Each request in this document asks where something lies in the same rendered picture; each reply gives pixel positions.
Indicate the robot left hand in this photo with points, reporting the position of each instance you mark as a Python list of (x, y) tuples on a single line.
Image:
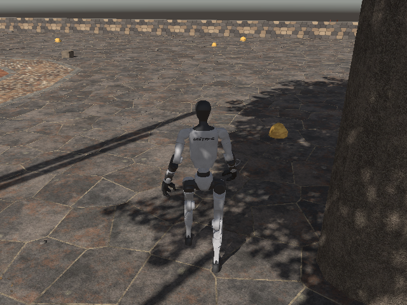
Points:
[(165, 188)]

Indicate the left robot upper arm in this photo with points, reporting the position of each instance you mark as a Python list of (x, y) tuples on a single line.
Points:
[(182, 135)]

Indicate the right robot forearm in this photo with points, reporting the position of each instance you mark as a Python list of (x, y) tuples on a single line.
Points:
[(232, 164)]

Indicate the left robot forearm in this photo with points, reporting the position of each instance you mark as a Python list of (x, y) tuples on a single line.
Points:
[(171, 171)]

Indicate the robot right foot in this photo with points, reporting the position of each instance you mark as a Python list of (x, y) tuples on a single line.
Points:
[(216, 267)]

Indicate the robot left shin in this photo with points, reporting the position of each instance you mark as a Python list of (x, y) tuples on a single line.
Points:
[(188, 219)]

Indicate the robot right hand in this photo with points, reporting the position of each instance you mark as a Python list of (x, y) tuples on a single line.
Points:
[(226, 172)]

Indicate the right robot upper arm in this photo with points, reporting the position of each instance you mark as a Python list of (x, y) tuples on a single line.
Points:
[(223, 134)]

